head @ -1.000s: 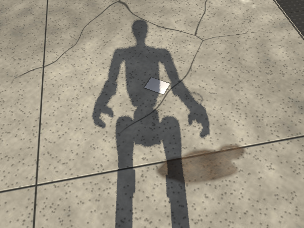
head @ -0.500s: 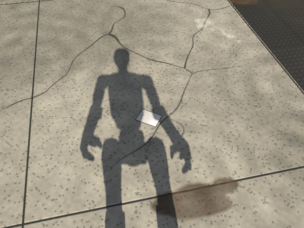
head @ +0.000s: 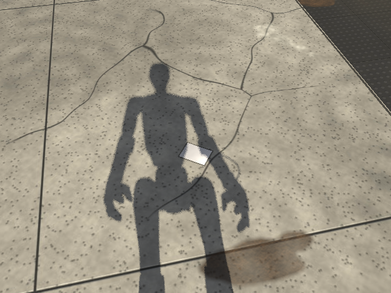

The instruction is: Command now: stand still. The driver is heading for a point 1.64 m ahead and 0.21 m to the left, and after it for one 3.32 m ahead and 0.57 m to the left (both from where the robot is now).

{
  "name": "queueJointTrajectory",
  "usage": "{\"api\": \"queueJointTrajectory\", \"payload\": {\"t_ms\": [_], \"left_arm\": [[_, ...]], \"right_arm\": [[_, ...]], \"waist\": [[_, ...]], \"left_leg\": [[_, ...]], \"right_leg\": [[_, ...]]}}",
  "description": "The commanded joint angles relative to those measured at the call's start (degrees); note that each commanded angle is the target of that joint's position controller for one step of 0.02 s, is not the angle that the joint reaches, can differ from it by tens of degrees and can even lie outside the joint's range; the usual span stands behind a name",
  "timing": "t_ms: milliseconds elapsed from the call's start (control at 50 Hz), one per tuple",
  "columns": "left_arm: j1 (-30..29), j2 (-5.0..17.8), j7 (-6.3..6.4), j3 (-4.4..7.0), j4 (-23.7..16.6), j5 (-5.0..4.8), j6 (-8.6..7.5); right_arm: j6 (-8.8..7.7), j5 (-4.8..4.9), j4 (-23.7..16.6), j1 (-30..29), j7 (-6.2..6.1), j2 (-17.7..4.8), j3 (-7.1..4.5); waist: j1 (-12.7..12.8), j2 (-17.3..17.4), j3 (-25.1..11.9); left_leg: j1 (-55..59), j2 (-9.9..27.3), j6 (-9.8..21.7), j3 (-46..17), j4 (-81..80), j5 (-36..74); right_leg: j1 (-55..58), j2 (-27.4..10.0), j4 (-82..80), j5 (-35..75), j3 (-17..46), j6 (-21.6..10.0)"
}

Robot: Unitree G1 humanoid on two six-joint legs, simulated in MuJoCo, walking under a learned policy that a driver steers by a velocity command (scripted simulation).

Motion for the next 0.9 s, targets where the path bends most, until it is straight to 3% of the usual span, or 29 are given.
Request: {"api": "queueJointTrajectory", "payload": {"t_ms": [20,380,900], "left_arm": [[-0.5,6.2,0.2,0.92,-1.3,0.0,-0.47],[1.9,5.2,0.41,0.23,1.6,-0.09,-0.45],[5.7,3.7,0.78,-0.3,2.3,-0.24,-0.48]], "right_arm": [[-0.39,-0.02,-1.2,1.7,-0.26,-6.0,-0.82],[-0.72,0.02,-0.2,6.9,-0.54,-4.2,-0.09],[-0.91,0.21,-0.3,11.9,-0.61,-2.3,0.13]], "waist": [[0.1,0.2,-1.8],[0.4,0.1,-0.5],[0.4,0.3,0.2]], "left_leg": [[-4.4,1.5,1.0,-1.1,-5.0,7.9],[-5.7,1.0,1.0,-0.7,-5.3,5.5],[-6.3,0.7,1.4,-0.7,-5.2,6.4]], "right_leg": [[3.9,-2.6,-3.7,9.9,2.4,-1.9],[2.6,-2.3,-4.3,6.9,2.1,-1.6],[2.1,-2.1,-3.6,7.9,1.6,-1.3]]}}
Velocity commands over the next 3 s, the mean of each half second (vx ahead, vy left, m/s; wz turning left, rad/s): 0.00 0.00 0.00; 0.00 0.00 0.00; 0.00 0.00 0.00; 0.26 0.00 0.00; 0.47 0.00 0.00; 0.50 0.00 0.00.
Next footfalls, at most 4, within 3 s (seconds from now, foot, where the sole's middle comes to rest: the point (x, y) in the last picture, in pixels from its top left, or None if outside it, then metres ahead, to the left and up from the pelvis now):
2.28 left None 0.47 0.11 -0.78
2.84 right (235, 221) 0.78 -0.13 -0.78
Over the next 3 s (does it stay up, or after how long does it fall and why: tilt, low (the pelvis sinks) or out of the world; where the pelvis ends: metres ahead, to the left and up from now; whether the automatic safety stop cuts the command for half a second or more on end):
stays up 0.70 -0.04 0.00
